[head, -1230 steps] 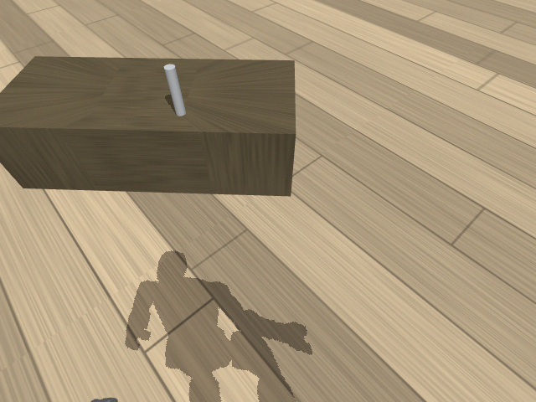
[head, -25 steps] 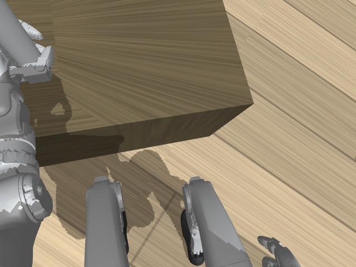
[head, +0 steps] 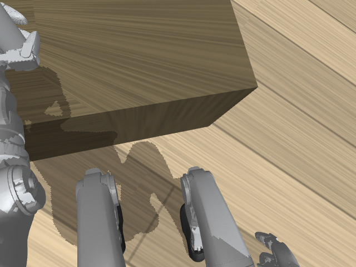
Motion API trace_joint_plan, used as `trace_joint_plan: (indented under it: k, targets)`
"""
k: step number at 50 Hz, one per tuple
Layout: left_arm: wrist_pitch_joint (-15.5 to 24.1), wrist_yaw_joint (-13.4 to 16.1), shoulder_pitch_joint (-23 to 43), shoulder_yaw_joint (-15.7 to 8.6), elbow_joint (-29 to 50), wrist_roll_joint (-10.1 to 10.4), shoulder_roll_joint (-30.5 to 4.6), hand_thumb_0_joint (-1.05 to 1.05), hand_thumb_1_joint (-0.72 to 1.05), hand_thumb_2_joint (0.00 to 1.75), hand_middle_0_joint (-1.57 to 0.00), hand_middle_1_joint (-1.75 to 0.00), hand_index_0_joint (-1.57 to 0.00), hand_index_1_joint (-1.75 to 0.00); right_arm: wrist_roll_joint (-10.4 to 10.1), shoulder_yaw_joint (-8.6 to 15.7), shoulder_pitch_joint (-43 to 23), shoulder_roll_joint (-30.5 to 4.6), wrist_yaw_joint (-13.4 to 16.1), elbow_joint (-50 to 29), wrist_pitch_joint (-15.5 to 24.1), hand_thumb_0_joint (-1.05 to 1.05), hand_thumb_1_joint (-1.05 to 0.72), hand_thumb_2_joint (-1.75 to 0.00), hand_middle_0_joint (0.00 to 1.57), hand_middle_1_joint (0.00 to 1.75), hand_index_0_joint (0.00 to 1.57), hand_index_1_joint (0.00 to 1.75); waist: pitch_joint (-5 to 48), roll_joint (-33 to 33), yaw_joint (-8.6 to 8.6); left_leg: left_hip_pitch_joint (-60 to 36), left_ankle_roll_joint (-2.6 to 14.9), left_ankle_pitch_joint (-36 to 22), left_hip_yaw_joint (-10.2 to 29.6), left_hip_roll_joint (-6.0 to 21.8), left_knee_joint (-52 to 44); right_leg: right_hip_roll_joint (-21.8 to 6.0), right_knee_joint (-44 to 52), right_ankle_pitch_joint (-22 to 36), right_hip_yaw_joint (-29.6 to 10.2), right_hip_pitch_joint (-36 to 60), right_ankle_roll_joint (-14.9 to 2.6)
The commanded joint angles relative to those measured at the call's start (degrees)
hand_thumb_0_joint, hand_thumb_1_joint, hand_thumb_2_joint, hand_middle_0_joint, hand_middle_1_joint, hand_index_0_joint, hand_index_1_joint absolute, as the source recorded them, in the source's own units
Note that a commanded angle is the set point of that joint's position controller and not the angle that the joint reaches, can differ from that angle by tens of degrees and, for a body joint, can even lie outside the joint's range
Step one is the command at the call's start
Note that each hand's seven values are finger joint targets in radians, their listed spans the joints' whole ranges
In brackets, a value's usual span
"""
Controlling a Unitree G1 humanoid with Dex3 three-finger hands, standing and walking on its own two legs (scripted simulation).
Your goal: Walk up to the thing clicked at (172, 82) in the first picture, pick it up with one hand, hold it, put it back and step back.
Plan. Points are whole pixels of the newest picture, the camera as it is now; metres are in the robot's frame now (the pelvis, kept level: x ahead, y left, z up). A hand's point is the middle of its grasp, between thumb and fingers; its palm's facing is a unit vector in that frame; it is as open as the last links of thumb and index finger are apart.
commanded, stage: lower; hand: left
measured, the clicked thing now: out of the picture +0.52 +0.28 +0.05
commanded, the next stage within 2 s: loosen in 0.14 s
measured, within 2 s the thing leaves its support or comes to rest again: rests again in 0.48 s
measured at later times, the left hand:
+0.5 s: hand (23, 42) +0.53 +0.27 -0.01, palm faces +0.23 -0.97 -0.02, open 6.2 cm
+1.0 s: hand (22, 41) +0.53 +0.27 +0.00, palm faces +0.24 -0.97 -0.02, open 14.0 cm
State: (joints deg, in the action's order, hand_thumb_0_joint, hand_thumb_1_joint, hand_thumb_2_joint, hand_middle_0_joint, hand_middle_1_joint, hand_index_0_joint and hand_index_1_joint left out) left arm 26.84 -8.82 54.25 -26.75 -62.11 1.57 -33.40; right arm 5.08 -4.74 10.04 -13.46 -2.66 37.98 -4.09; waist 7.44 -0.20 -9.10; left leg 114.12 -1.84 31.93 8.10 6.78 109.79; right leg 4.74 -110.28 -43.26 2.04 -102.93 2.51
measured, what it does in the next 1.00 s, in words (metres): stands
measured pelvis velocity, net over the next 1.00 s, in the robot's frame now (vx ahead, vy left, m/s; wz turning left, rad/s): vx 0.00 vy -0.01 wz -0.01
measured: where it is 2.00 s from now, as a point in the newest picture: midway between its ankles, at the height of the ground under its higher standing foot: (155, 239)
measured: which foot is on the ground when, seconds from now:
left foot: down 0.00-1.00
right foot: down 0.00-1.00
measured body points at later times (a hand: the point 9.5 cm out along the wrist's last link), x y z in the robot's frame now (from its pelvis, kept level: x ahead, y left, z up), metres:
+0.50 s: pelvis +0.00 -0.01 -0.02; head +0.22 +0.06 +0.37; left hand +0.51 +0.32 +0.00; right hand +0.08 -0.27 -0.14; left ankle +0.10 +0.15 -0.44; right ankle +0.06 -0.14 -0.44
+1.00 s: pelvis +0.00 -0.01 -0.02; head +0.22 +0.05 +0.37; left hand +0.51 +0.32 +0.00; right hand +0.09 -0.26 -0.14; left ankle +0.10 +0.15 -0.44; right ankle +0.06 -0.14 -0.44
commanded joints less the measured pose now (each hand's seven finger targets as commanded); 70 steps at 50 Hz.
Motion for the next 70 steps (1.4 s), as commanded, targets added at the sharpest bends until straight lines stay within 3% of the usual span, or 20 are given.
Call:
trace_joint_plan:
  k: [1,4,12,13,19,25,26,33,42,45,51,55,58,59,63,64,67,68,69,70]
  targets:
    - [3.72,0.29,24.01,-1.08,12.87,0.56,-15.18,0.0,0.51,1.29,-1.36,-1.42,-1.37,-1.42,0.09,4.22,10.71,-12.04,1.19,-1.27,0.01,0.0,-0.91,-0.9,0.2,0.3,0.2,0.3,39.84,-14.81,0.01,-39.63,3.06,-8.44,-1.79,-0.78,-8.93,0.12,14.0,15.06,3.01,7.1,-4.61]
    - [3.41,-0.31,23.79,-0.77,12.75,0.93,-14.77,0.0,0.51,1.28,-1.37,-1.43,-1.38,-1.42,-0.12,4.15,10.21,-12.15,1.49,-1.64,-0.06,0.0,-0.9,-0.9,0.2,0.3,0.2,0.3,38.57,-15.09,-0.16,-38.34,2.78,-5.02,-1.53,-0.87,-9.45,0.12,13.61,12.5,3.16,5.86,-4.81]
    - [2.19,-0.73,21.88,-2.54,12.08,2.16,-16.3,0.0,0.51,1.27,-1.35,-1.41,-1.36,-1.4,-0.44,3.79,10.48,-12.62,1.64,-1.88,-0.08,0.0,-0.9,-0.9,0.2,0.3,0.2,0.3,39.47,-11.78,0.35,-34.98,3.52,-9.38,-2.53,-1.04,-6.05,0.55,12.81,16.45,3.01,8.53,-4.12]
    - [2.09,-1.03,21.85,-1.57,12.03,2.01,-15.37,0.0,0.43,1.19,-1.43,-1.4,-1.44,-1.38,-0.44,3.93,10.13,-12.56,1.76,-1.89,-0.07,0.0,-0.91,-0.89,0.2,0.3,0.2,0.3,39.05,-11.21,0.08,-34.75,3.59,-9.15,-2.66,-0.98,-5.9,0.56,13.11,16.39,2.87,8.34,-4.01]
    - [2.0,-1.25,22.58,-3.38,15.15,3.76,-16.38,0.0,0.2,0.76,-1.15,-1.05,-1.18,-1.01,-0.56,3.74,10.12,-12.46,1.66,-1.87,-0.11,0.0,-0.91,-0.89,0.2,0.3,0.2,0.3,41.11,-12.56,0.73,-34.79,3.51,-9.76,-2.75,-0.77,-5.25,0.77,12.29,16.97,2.89,10.16,-3.86]
    - [1.23,-1.21,22.3,-2.28,16.57,2.61,-15.81,0.0,-0.09,0.53,-0.89,-0.76,-0.9,-0.74,-0.52,4.17,10.34,-12.52,1.76,-1.52,-0.35,0.0,-0.91,-0.89,0.2,0.3,0.2,0.3,40.77,-15.03,1.28,-37.37,3.08,-9.62,-2.29,-0.58,-6.08,0.76,11.67,16.29,3.35,7.54,-4.49]
    - [0.91,-1.4,21.08,-1.62,14.86,2.72,-14.21,0.0,-0.12,0.5,-0.83,-0.71,-0.85,-0.69,-0.48,4.25,9.86,-12.59,1.79,-1.59,-0.31,0.0,-0.91,-0.89,0.2,0.3,0.2,0.3,39.77,-14.5,0.63,-37.56,3.1,-9.34,-2.13,-0.53,-6.1,0.77,11.85,16.0,3.49,6.8,-4.42]
    - [0.43,-1.45,21.4,-1.6,15.29,3.77,-13.88,0.0,-0.23,0.36,-0.67,-0.55,-0.68,-0.53,-1.05,4.28,9.56,-12.56,1.95,-1.99,-0.11,0.0,-0.91,-0.89,0.2,0.3,0.2,0.3,36.67,-12.07,0.21,-33.92,3.34,-7.23,-2.19,-0.8,-6.0,0.67,12.24,14.82,3.44,7.01,-4.25]
    - [0.72,-1.25,21.31,-2.52,16.16,3.42,-14.95,0.0,-0.38,0.2,-0.46,-0.33,-0.47,-0.32,-0.92,4.28,9.49,-12.4,1.85,-2.25,-0.22,0.0,-0.92,-0.9,0.2,0.3,0.2,0.3,39.3,-12.18,1.01,-34.44,3.38,-8.29,-2.43,-0.82,-5.7,0.71,11.95,15.44,3.27,8.15,-4.21]
    - [0.82,-1.17,22.28,-2.05,17.5,3.53,-14.31,0.0,-0.37,0.24,-0.35,-0.32,-0.37,-0.3,-0.78,4.29,9.6,-12.2,1.76,-2.28,-0.12,0.0,-0.9,-0.89,0.2,0.3,0.2,0.3,40.56,-12.2,0.95,-34.86,3.51,-9.87,-2.73,-0.79,-5.0,0.73,12.02,17.08,2.99,9.19,-3.99]
    - [-0.31,0.28,24.02,-5.81,24.09,2.91,-21.45,0.0,-0.41,0.2,-0.26,-0.24,-0.27,-0.22,-1.32,4.81,10.02,-12.4,2.14,-2.86,-0.8,0.0,-0.9,-0.9,0.2,0.3,0.2,0.3,46.29,-16.12,3.11,-40.48,3.18,-9.78,-2.68,-0.79,-8.42,0.57,14.01,16.33,2.46,12.96,-4.18]
    - [-2.49,0.27,22.99,-6.43,26.68,3.42,-22.53,0.0,-0.41,0.16,-0.19,-0.18,-0.2,-0.16,-2.48,5.21,10.21,-12.42,2.83,-3.44,-1.02,0.0,-0.91,-0.9,0.2,0.3,0.2,0.3,48.4,-16.16,2.56,-45.2,3.35,-10.3,-2.18,-0.8,-12.5,0.43,17.99,16.81,2.13,16.5,-4.07]
    - [-4.93,-0.59,21.08,-4.85,26.54,2.95,-22.4,0.0,-0.42,0.13,-0.16,-0.15,-0.17,-0.13,-3.16,5.6,10.13,-12.41,3.43,-3.52,-0.71,0.0,-0.91,-0.9,0.2,0.3,0.2,0.3,46.94,-15.57,1.91,-48.6,3.57,-11.59,-2.26,-0.71,-15.18,0.32,21.47,18.17,1.8,19.25,-3.86]
    - [-5.74,-1.13,22.69,-3.98,27.69,2.94,-21.96,0.0,-0.43,0.12,-0.16,-0.15,-0.18,-0.13,-3.35,5.51,10.46,-12.09,3.55,-3.42,-0.57,0.0,-0.91,-0.9,0.2,0.3,0.2,0.3,47.13,-15.88,0.67,-49.49,3.72,-12.68,-2.24,-0.77,-15.7,0.17,22.63,19.73,1.74,21.26,-3.63]
    - [-10.06,-3.21,16.88,-1.29,24.49,4.27,-18.04,0.0,-0.43,0.02,-0.09,-0.06,-0.11,-0.03,-4.46,5.99,10.8,-12.41,4.2,-3.59,0.58,0.0,-0.9,-0.89,0.2,0.3,0.2,0.3,40.75,-12.63,0.0,-51.9,3.89,-12.36,-2.35,-0.84,-20.43,-0.17,28.51,19.84,1.26,25.79,-3.25]
    - [-11.26,-3.87,13.17,-0.98,20.04,4.79,-16.13,0.0,-0.44,0.0,-0.08,-0.04,-0.1,-0.02,-4.79,5.9,10.58,-12.28,4.25,-3.43,0.81,0.0,-0.89,-0.89,0.2,0.3,0.2,0.3,36.65,-10.6,0.11,-51.64,3.94,-12.32,-2.18,-0.82,-21.49,-0.19,29.3,19.87,1.54,25.86,-3.28]
    - [-12.64,-5.01,11.06,-1.21,21.38,4.98,-17.01,0.0,-0.48,0.0,-0.07,-0.02,-0.1,0.0,-5.42,5.88,11.29,-12.44,4.31,-2.9,1.37,0.0,-0.88,-0.89,0.2,0.3,0.2,0.3,31.9,-11.58,1.28,-54.25,3.54,-12.57,-1.37,-0.78,-25.39,-0.7,31.33,19.71,1.82,25.45,-3.72]
    - [-12.87,-5.51,9.96,-0.63,19.67,5.66,-15.19,0.0,-0.4,0.06,-0.03,-0.04,-0.03,-0.03,-5.82,5.74,11.3,-12.26,4.22,-3.36,1.53,0.0,-0.8,-0.88,0.2,0.3,0.2,0.3,30.12,-10.5,0.68,-53.98,3.63,-12.7,-1.64,-0.98,-26.27,-0.73,32.79,20.13,1.68,26.57,-3.64]
    - [-15.51,-2.09,4.85,-2.56,16.96,-1.97,-23.72,0.0,-0.44,0.04,-0.05,-0.03,-0.06,-0.02,-5.32,6.5,10.85,-12.75,3.95,-4.1,0.02,0.0,-0.85,-0.89,0.2,0.3,0.2,0.3,32.39,-11.78,4.79,-57.93,3.37,-13.25,-2.87,-1.98,-30.12,-1.18,36.19,20.43,0.68,32.43,-3.7]
    - [-16.97,0.32,4.91,-0.25,14.25,-1.21,-19.12,0.0,-0.45,0.04,-0.06,-0.04,-0.07,-0.03,-5.92,6.09,10.26,-12.09,3.85,-4.85,-0.55,0.0,-0.87,-0.9,0.2,0.3,0.2,0.3,28.58,-8.72,2.41,-56.68,3.52,-12.22,-3.27,-1.69,-31.34,-0.93,38.38,20.3,0.2,33.93,-3.26]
